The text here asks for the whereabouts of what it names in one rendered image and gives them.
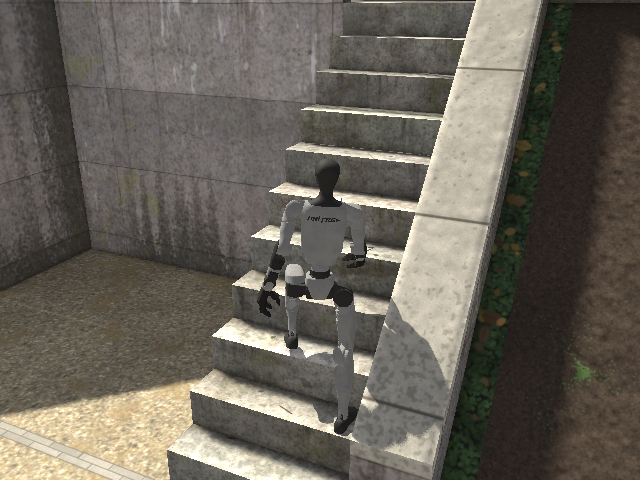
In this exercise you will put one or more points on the robot left forearm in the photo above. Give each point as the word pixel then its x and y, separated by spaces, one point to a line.
pixel 274 269

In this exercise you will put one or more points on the right robot upper arm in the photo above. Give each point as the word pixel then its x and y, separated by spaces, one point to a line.
pixel 355 215

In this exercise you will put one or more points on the robot right thigh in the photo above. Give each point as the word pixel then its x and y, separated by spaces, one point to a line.
pixel 346 320

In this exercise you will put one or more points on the right robot foot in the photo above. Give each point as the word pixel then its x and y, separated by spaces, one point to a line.
pixel 340 425

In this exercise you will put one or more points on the left robot upper arm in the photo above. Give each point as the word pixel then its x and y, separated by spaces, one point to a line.
pixel 292 210

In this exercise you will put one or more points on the robot right hand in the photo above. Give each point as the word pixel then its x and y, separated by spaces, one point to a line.
pixel 350 256

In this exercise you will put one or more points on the robot right forearm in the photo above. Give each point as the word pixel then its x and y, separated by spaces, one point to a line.
pixel 362 257

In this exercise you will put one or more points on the robot left hand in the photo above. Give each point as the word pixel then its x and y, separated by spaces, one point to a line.
pixel 263 303

